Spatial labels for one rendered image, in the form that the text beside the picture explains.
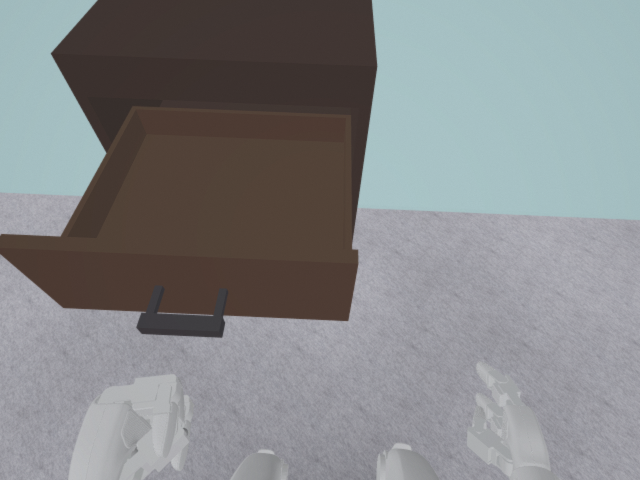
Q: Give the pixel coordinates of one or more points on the left robot hand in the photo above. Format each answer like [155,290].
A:
[150,415]

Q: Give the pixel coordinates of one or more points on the cabinet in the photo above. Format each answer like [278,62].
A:
[297,56]

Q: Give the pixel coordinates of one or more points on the left robot thigh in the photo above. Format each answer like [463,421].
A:
[261,466]

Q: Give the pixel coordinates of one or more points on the right robot thigh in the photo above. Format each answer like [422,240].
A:
[403,464]

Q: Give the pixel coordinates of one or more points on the right robot hand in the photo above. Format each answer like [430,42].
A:
[515,438]

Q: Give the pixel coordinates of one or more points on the handle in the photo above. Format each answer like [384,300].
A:
[155,323]

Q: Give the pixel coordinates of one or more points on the drawer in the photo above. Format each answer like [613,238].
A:
[258,203]

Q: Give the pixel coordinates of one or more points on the robot thigh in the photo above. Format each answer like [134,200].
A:
[403,464]
[261,466]

